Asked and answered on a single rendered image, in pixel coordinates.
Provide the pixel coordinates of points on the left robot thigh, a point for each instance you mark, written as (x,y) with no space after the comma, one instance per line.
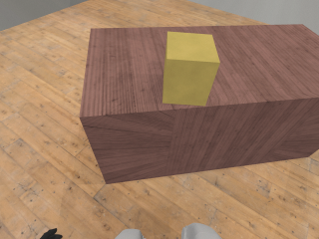
(130,234)

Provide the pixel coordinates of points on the robot thigh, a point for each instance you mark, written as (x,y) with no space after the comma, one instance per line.
(130,234)
(198,231)

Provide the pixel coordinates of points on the carton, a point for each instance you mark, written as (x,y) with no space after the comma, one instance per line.
(190,66)

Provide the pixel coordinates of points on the left robot hand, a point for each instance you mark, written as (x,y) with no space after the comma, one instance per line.
(51,234)

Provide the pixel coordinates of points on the right robot thigh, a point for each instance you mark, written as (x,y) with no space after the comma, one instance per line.
(198,231)

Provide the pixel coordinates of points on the pedestal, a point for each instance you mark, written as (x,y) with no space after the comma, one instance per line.
(263,105)

